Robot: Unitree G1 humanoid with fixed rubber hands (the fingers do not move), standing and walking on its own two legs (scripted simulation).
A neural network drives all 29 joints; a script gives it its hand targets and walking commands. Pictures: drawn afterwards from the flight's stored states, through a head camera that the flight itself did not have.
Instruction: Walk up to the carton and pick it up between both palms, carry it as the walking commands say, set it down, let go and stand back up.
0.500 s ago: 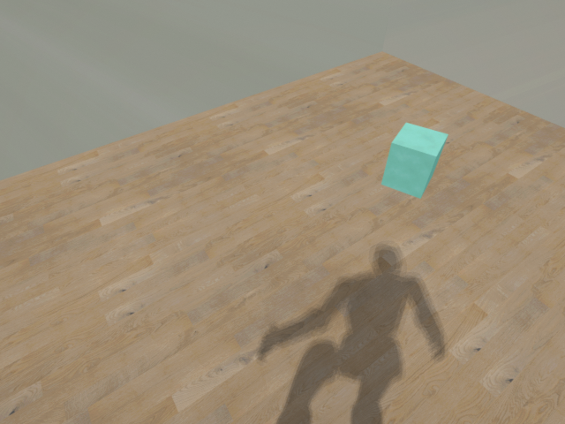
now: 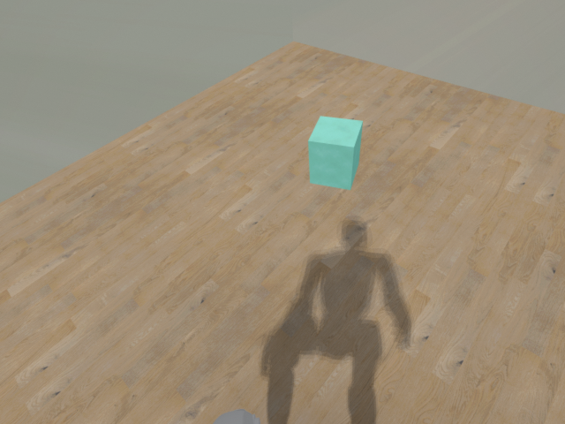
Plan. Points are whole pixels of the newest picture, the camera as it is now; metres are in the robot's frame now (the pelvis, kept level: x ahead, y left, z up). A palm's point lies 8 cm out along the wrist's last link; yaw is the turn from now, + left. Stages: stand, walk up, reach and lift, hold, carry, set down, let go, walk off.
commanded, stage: walk up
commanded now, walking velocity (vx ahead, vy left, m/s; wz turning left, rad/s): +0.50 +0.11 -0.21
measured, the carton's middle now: (335, 153) +1.45 -0.17 -0.64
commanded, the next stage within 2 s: none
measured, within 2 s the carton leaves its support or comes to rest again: neither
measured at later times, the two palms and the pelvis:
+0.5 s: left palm (130, 330) +0.32 +0.34 -0.14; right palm (408, 329) +0.31 -0.18 -0.12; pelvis +0.28 +0.08 +0.00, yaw -4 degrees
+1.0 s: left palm (220, 206) +0.64 +0.21 -0.14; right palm (425, 243) +0.52 -0.27 -0.16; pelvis +0.55 -0.03 -0.02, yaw -3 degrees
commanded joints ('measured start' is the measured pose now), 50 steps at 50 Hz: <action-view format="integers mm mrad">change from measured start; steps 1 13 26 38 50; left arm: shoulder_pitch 57 103 -118 -358 -35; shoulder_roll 156 168 46 59 105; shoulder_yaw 43 56 42 27 34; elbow -25 30 -47 -98 33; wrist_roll -4 -9 5 -7 -11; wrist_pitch -32 -28 59 30 -48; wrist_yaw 24 41 -22 -40 23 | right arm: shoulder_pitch -80 116 238 335 170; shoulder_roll -37 -87 -69 -79 54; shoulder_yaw -18 -30 -4 -16 -13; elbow -76 -13 33 65 18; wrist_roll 3 15 30 6 10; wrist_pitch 5 -52 -80 -70 -12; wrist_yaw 10 -28 -61 -71 -43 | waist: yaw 4 -84 -26 -110 -21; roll -132 -89 117 169 -77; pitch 53 -158 78 17 8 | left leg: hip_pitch -114 527 387 606 37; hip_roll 29 -31 192 174 69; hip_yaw -22 22 -143 35 -104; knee -203 -679 -900 -864 87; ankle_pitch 165 112 430 334 8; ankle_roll -25 58 95 85 23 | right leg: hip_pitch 86 13 -434 -360 -76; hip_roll -228 -132 -78 -33 -323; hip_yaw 153 9 -8 -105 184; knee -310 226 669 92 -255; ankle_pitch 148 551 141 120 262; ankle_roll -102 -15 51 43 -95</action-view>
